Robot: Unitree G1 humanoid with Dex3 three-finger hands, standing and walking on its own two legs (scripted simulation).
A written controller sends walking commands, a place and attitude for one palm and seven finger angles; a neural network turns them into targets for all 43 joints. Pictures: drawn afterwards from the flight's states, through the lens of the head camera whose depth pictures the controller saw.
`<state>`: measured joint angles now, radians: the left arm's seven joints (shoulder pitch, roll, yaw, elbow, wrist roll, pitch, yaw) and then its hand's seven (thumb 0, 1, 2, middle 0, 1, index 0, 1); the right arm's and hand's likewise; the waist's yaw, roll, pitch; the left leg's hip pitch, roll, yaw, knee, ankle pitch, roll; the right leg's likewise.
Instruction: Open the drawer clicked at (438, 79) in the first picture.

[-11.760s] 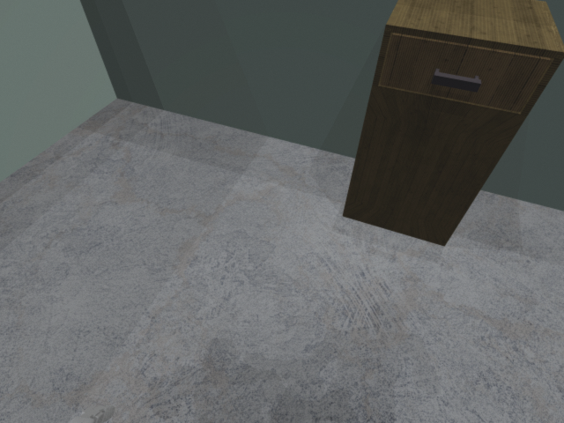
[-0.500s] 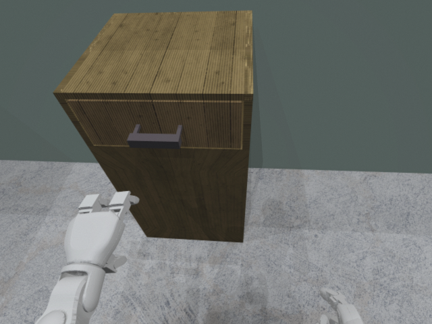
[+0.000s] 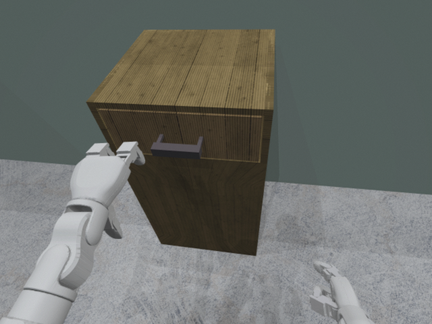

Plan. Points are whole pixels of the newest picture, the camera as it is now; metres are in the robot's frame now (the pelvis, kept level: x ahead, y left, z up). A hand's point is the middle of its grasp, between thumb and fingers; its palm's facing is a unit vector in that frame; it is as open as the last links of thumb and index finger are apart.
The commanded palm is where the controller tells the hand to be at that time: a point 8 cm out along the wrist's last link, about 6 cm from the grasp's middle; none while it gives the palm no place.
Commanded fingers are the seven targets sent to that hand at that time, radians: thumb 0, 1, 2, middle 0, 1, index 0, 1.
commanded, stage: raise the hand with hooked fingers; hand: left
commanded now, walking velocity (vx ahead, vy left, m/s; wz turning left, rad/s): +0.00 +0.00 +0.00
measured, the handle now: (178, 144) +0.53 +0.20 -0.01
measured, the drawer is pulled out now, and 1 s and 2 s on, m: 0.00 0.00 0.00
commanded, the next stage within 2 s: move the hooked fingers above the handle in 0.48 s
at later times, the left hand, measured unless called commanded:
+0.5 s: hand (113, 185) +0.30 +0.24 +0.11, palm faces +0.08 -0.06 -0.99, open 13.8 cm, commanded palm +0.27 +0.24 +0.16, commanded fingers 0.00 -0.50 0.30 -0.30 -1.20 -0.30 -1.20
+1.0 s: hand (133, 172) +0.35 +0.22 +0.09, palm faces +0.02 -0.04 -1.00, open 13.8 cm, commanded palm +0.33 +0.23 +0.15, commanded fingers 0.00 -0.50 0.30 -0.30 -1.20 -0.30 -1.20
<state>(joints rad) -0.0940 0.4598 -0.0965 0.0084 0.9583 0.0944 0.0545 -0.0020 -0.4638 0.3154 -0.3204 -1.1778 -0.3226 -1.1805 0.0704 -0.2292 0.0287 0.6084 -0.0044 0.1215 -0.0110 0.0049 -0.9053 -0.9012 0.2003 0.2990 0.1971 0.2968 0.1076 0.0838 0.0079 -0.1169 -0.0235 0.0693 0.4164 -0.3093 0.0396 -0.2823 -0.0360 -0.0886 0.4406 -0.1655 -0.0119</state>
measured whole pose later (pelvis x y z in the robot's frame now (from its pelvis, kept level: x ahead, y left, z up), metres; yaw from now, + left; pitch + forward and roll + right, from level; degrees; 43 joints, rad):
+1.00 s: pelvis -0.01 -0.01 +0.00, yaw +0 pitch +3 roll +1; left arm -0.35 0.48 -0.09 0.31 0.95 -0.05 0.06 0.00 -0.49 0.30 -0.32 -1.20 -0.32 -1.20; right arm 0.15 -0.26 -0.01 0.65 0.02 0.12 -0.03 0.00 -0.91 -0.90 0.20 0.30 0.20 0.30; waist 0.07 0.07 0.00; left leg -0.19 -0.02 0.06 0.41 -0.27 0.03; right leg -0.36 -0.04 -0.09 0.43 -0.13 -0.03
